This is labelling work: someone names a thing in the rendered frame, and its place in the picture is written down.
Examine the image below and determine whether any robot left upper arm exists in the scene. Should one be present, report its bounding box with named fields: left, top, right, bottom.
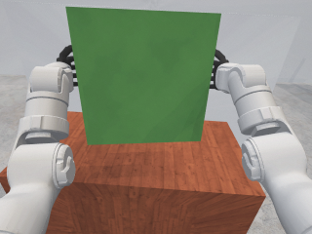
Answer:
left=0, top=142, right=76, bottom=234

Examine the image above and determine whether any robot right upper arm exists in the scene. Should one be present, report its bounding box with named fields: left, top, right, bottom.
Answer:
left=241, top=132, right=312, bottom=234

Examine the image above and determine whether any pedestal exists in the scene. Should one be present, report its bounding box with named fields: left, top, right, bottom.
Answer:
left=0, top=111, right=266, bottom=234

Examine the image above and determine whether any right robot forearm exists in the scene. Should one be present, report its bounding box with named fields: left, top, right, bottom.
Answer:
left=215, top=62, right=308, bottom=172

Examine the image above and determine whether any left robot hand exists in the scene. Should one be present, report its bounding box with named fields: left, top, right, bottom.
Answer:
left=57, top=45, right=78, bottom=87

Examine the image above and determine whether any carton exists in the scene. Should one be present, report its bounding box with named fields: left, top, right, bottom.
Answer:
left=65, top=6, right=221, bottom=145

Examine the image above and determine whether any right robot hand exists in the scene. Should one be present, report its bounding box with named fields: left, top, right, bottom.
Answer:
left=210, top=49, right=229, bottom=90

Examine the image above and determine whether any left robot forearm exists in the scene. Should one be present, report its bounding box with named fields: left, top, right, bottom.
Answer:
left=7, top=61, right=74, bottom=186

